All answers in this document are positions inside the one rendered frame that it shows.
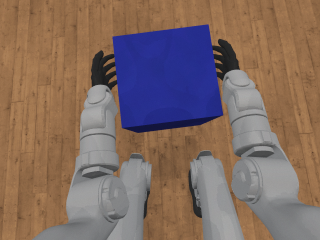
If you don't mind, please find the right robot shin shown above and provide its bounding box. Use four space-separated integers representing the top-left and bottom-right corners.
194 150 225 207

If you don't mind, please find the robot left upper arm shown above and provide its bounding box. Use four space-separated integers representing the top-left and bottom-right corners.
32 174 130 240

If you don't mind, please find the right robot forearm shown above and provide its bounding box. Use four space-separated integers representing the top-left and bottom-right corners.
222 69 299 190

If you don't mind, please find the carton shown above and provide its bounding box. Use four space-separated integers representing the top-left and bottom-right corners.
112 24 223 133

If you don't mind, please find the robot right upper arm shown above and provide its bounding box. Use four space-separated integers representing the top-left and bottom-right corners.
231 156 320 240

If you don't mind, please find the right robot hand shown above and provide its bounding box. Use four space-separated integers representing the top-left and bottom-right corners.
212 39 240 81

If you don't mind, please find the left robot forearm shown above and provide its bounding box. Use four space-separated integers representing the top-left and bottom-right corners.
66 84 120 215

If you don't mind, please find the right robot foot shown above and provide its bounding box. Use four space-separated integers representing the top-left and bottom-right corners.
188 169 202 218

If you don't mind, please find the left robot hand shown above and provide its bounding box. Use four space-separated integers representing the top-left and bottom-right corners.
91 50 117 90

